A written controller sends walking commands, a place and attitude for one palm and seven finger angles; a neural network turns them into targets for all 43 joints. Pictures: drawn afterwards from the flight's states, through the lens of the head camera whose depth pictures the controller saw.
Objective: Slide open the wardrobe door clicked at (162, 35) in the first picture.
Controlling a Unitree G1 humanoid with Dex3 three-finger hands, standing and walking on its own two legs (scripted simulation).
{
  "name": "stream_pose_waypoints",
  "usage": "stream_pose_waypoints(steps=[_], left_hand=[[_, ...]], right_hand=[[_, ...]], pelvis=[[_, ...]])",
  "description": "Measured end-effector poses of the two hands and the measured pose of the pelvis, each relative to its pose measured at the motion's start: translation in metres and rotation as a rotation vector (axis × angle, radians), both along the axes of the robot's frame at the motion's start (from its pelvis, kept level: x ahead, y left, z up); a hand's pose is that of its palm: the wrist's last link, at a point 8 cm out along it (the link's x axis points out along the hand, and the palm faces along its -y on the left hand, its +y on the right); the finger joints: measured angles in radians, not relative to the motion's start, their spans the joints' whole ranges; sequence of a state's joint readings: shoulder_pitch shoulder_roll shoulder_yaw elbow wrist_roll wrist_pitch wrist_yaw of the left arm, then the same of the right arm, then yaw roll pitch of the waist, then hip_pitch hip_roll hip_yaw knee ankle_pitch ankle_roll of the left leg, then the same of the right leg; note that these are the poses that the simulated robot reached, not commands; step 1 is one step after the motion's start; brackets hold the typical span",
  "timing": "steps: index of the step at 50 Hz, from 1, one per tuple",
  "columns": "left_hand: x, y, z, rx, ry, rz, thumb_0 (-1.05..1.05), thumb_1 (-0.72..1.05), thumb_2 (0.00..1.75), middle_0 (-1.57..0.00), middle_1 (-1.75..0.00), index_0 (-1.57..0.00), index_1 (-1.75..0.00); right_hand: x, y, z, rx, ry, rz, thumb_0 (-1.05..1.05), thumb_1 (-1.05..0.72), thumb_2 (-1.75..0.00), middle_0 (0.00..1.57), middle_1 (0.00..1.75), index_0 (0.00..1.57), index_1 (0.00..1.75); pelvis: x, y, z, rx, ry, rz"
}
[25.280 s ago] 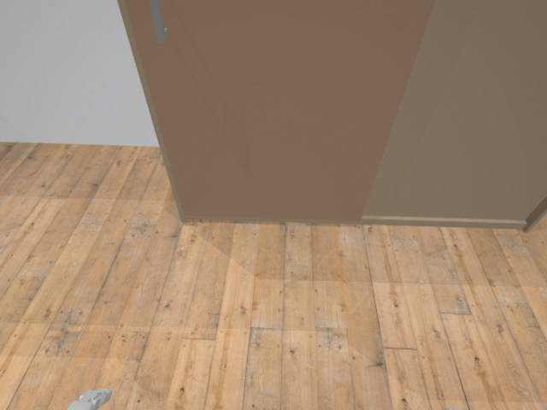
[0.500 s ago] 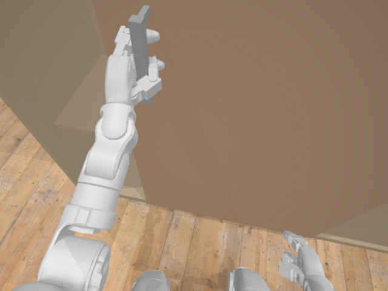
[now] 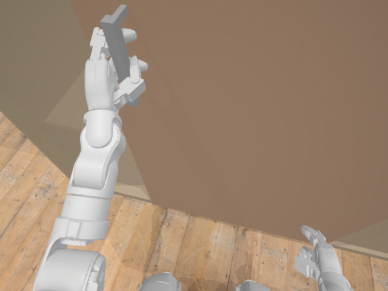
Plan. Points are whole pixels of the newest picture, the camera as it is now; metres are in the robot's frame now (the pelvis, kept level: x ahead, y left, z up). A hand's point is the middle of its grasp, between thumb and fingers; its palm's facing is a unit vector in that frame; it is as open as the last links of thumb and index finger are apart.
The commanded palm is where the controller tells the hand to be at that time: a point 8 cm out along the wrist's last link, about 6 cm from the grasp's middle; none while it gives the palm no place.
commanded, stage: step sideways, sliding the door along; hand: left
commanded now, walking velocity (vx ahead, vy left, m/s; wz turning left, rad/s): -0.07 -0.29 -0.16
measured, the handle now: (128, 61) +0.45 +0.19 +0.20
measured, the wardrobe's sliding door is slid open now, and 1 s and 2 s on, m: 0.41 0.59 0.68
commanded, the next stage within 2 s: stop walking and hold the door there in 1.92 s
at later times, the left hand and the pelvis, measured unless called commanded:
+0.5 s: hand (188, 88) +0.40 +0.07 +0.19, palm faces +0.31 -0.95 -0.04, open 6.4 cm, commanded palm +0.36 +0.05 +0.18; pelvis +0.01 -0.12 +0.00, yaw -2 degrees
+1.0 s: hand (248, 100) +0.38 -0.03 +0.20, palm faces +0.20 -0.98 +0.00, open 6.3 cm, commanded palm +0.35 -0.05 +0.18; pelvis +0.00 -0.19 +0.02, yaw -4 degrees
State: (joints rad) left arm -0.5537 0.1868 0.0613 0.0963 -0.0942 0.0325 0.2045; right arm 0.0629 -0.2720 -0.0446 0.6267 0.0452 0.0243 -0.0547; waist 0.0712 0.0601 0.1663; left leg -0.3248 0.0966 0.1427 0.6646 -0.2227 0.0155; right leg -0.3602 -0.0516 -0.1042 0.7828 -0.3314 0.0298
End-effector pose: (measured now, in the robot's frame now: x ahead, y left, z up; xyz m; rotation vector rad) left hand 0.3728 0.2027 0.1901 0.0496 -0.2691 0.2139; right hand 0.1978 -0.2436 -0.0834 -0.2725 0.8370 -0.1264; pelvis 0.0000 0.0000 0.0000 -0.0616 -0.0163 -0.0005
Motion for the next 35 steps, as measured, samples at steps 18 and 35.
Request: stream_pose_waypoints(steps=[18, 35], left_hand=[[-0.006, -0.058, 0.001, -0.018, 0.014, -0.007, 0.00, 0.79, 0.87, -0.38, -1.40, -0.17, -1.36], [-0.014, -0.120, -0.002, -0.021, -0.035, -0.030, 0.00, 0.79, 0.85, -0.41, -1.40, -0.13, -1.29]], right_hand=[[0.028, -0.008, 0.036, 0.139, -0.084, 0.139, 0.02, -0.90, -0.89, 0.20, 0.30, 0.21, 0.30], [-0.008, -0.113, 0.019, 0.014, 0.010, 0.008, 0.02, -0.90, -0.89, 0.19, 0.30, 0.20, 0.30]], pelvis=[[0.010, -0.076, 0.024, -0.048, -0.018, -0.065], [0.005, -0.118, 0.012, -0.022, -0.004, -0.047]])
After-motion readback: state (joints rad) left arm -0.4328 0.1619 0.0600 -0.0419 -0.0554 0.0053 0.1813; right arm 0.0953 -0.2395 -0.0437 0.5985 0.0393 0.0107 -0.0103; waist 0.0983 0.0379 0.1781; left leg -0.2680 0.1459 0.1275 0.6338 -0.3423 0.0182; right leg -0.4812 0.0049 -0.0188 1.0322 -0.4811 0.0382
